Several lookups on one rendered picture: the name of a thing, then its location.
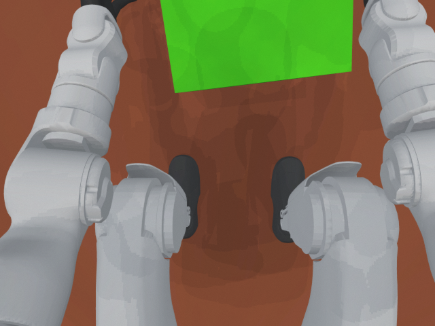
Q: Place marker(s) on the robot right upper arm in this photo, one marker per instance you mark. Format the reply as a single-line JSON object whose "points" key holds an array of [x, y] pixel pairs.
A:
{"points": [[408, 177]]}

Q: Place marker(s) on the robot left upper arm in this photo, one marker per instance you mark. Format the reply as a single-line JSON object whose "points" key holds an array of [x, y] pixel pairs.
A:
{"points": [[53, 195]]}

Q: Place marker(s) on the right robot thigh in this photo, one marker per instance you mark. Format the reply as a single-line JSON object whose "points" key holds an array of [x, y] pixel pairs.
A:
{"points": [[342, 222]]}

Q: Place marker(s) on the left robot foot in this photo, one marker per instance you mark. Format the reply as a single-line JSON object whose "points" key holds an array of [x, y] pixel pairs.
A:
{"points": [[184, 170]]}

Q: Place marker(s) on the left robot forearm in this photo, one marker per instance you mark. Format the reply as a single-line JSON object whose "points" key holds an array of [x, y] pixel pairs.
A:
{"points": [[84, 92]]}

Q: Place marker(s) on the right robot forearm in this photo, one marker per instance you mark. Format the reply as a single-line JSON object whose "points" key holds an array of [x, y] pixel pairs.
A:
{"points": [[401, 60]]}

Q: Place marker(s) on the robot left hand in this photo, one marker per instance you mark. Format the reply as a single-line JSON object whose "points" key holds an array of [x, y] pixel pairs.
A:
{"points": [[114, 7]]}

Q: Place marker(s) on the carton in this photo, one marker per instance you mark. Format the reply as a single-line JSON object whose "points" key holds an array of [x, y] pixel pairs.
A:
{"points": [[224, 43]]}

